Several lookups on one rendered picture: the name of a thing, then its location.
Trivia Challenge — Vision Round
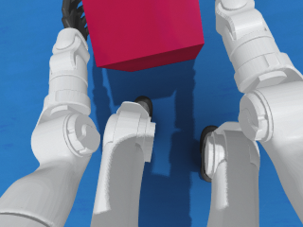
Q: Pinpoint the left robot hand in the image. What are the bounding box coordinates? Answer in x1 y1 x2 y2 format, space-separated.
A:
62 0 89 42

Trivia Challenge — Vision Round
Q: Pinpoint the robot left foot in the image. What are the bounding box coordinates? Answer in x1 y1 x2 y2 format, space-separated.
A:
134 96 153 122

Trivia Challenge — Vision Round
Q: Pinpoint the left robot forearm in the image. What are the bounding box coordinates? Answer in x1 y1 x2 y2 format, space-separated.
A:
30 27 91 144

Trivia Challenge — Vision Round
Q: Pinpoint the robot right upper arm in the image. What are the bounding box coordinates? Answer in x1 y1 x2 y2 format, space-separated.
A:
238 80 303 224

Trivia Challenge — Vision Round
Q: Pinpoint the carton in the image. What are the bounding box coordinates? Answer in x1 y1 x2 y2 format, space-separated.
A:
81 0 205 72

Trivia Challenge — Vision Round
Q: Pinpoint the robot left upper arm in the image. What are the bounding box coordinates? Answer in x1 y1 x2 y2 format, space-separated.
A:
0 112 100 227

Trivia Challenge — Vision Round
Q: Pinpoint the right robot forearm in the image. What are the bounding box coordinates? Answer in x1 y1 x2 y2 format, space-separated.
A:
215 0 303 94

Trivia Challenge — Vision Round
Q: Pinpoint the robot right foot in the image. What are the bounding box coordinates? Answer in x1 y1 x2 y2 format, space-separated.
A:
199 125 218 183

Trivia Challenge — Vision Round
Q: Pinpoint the robot foot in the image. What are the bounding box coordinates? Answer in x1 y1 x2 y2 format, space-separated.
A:
134 96 153 122
199 125 218 183

